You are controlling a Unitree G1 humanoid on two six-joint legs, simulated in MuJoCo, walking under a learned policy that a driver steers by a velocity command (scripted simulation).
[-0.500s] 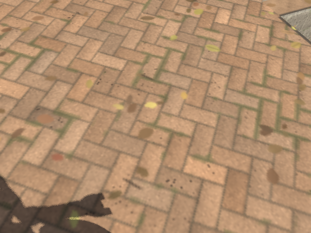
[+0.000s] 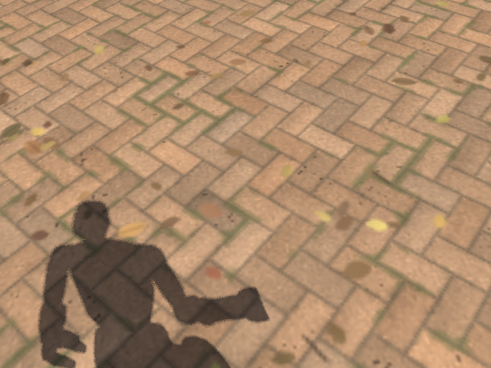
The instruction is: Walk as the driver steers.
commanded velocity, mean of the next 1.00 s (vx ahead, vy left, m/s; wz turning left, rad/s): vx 0.33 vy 0.00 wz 0.32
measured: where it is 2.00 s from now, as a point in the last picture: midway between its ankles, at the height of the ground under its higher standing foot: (218, 304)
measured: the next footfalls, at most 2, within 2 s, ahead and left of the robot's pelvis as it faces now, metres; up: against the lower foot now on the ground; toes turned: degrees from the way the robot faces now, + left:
left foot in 0.20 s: +0.26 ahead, +0.17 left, +0.00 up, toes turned +10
right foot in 0.68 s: +0.58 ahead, +0.05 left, +0.00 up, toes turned +17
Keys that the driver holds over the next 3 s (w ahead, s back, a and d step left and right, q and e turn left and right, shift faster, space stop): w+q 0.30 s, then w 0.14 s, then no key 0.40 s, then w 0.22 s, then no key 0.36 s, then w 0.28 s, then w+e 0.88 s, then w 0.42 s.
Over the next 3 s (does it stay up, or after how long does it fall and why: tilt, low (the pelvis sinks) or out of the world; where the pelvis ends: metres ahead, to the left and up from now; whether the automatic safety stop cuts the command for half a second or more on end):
stays up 1.23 0.21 0.00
